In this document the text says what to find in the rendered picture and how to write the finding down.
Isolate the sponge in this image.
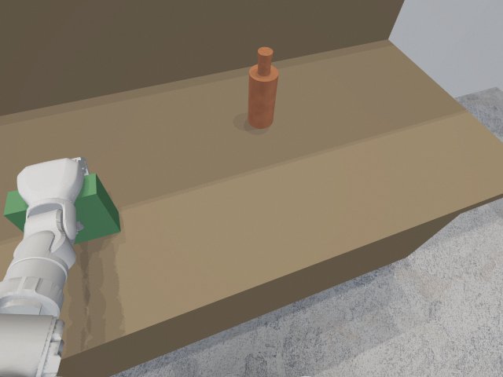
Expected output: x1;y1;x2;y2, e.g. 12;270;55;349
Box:
4;173;121;244

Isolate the robot left upper arm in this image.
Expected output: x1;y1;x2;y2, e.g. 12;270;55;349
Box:
0;313;65;377

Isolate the left robot forearm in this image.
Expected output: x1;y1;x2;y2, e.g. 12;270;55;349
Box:
0;198;77;320

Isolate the table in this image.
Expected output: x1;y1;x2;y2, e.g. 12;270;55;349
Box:
0;0;503;377

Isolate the robot left hand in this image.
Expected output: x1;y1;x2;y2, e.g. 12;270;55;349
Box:
17;157;90;234

